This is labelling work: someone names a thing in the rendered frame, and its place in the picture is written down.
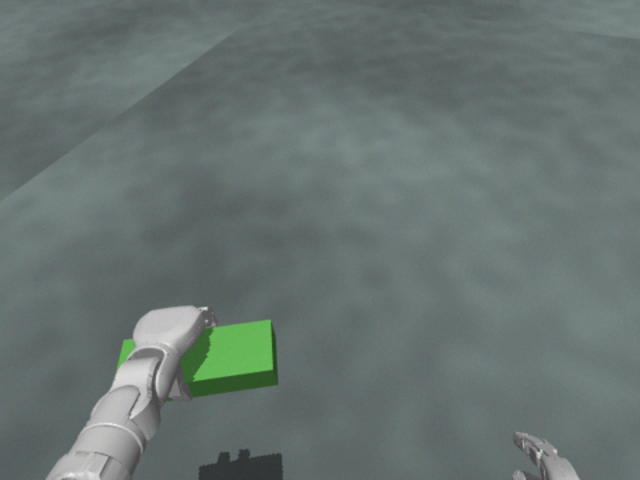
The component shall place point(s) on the left robot arm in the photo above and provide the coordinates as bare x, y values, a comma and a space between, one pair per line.
114, 439

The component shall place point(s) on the left robot hand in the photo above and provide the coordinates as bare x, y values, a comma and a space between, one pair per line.
179, 328

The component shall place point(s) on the right robot hand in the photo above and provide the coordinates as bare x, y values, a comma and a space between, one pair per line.
543, 455

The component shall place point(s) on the carton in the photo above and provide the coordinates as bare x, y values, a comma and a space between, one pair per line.
227, 359

